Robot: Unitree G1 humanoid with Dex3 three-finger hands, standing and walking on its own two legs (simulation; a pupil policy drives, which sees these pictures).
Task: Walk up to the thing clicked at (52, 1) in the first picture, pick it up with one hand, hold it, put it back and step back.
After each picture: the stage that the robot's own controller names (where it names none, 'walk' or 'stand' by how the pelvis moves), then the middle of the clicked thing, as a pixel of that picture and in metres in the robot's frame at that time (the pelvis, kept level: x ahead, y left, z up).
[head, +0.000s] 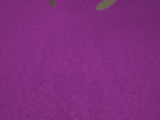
stand; (52, 2) +2.32 +0.53 -0.72
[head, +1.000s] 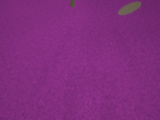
walk; (72, 2) +2.20 +0.34 -0.71
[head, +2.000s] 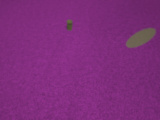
walk; (69, 25) +1.53 +0.27 -0.69
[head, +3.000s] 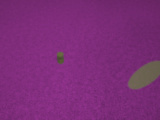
walk; (60, 58) +1.04 +0.26 -0.70
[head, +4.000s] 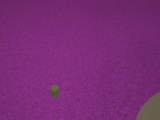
walk; (55, 91) +0.69 +0.24 -0.70
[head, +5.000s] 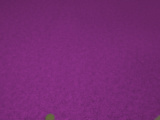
walk; out of the picture +0.46 +0.18 -0.71
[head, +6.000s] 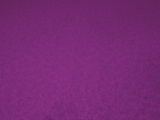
stand; out of the picture +0.38 +0.21 -0.71
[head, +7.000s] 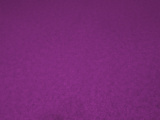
stand; out of the picture +0.37 +0.17 -0.72
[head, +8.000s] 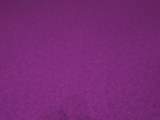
stand; out of the picture +0.35 +0.20 -0.72
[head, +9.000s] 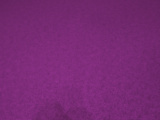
stand; out of the picture +0.34 +0.21 -0.72
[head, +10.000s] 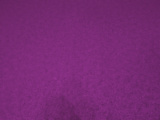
stand; out of the picture +0.33 +0.23 -0.72
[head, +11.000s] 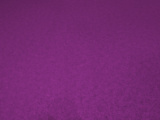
stand; out of the picture +0.28 +0.23 -0.72
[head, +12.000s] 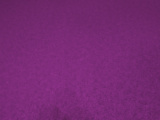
stand; out of the picture +0.29 +0.24 -0.72
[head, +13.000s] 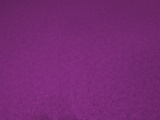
stand; out of the picture +0.29 +0.25 -0.72
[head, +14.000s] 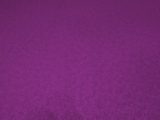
stand; out of the picture +0.29 +0.23 -0.73
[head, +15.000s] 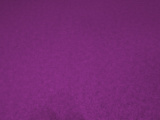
stand; out of the picture +0.30 +0.21 -0.73
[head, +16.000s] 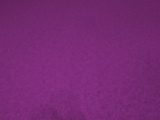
stand; out of the picture +0.30 +0.21 -0.73
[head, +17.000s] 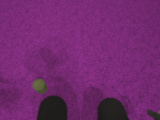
go down; (40, 86) +0.37 +0.22 -0.46
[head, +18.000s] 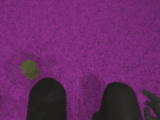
go down; (30, 70) +0.40 +0.24 -0.31
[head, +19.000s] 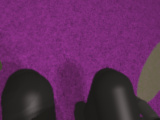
close in; out of the picture +0.38 +0.28 -0.24
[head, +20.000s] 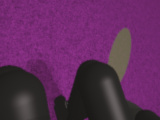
close; out of the picture +0.37 +0.29 -0.21
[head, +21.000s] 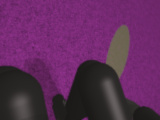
lift; out of the picture +0.36 +0.29 -0.22
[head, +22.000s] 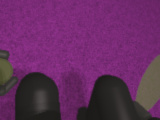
lift; out of the picture +0.31 +0.27 -0.10
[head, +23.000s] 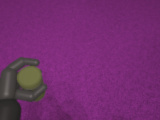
lift; (32, 84) +0.32 +0.18 +0.04
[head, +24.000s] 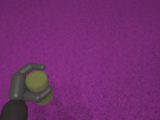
hold; (40, 88) +0.32 +0.16 +0.01
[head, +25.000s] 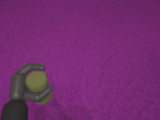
hold; (39, 88) +0.32 +0.17 +0.00
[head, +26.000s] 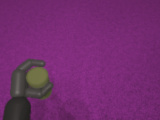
crouch; (40, 84) +0.34 +0.16 +0.00
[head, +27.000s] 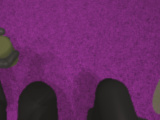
lower; (4, 52) +0.42 +0.25 -0.10
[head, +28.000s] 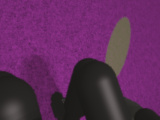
lower; out of the picture +0.40 +0.32 -0.22
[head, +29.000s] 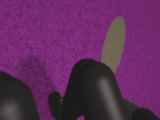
lower; out of the picture +0.40 +0.32 -0.22
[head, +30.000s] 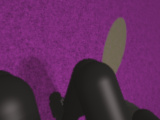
lower; out of the picture +0.39 +0.31 -0.22
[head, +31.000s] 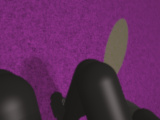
lower; out of the picture +0.38 +0.32 -0.22
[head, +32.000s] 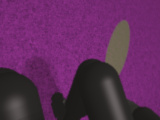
loosen; out of the picture +0.37 +0.30 -0.22
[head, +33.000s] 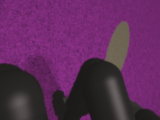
withdraw; out of the picture +0.38 +0.29 -0.22
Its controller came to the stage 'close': yes
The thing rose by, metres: 0.72
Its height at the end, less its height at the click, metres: +0.00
